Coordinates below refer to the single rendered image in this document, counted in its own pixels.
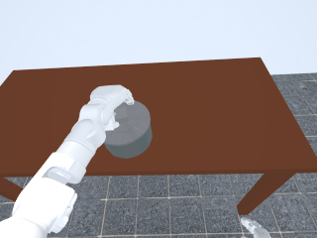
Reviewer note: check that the right robot hand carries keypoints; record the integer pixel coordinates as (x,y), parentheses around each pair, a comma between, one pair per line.
(255,228)

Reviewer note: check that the knob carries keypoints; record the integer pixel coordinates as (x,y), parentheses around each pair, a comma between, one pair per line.
(121,115)

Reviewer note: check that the lid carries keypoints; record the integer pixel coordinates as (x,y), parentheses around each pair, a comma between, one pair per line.
(132,130)

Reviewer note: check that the robot left upper arm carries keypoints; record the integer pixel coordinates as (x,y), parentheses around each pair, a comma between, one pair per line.
(46,209)

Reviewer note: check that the left robot forearm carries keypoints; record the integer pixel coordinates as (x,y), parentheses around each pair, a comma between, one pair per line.
(69,162)

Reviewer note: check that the left robot hand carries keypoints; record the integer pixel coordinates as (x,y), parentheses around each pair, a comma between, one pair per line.
(116,95)

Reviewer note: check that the table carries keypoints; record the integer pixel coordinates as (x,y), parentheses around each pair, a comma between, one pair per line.
(208,117)

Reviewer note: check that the pot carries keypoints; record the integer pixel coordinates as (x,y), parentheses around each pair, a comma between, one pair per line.
(133,149)

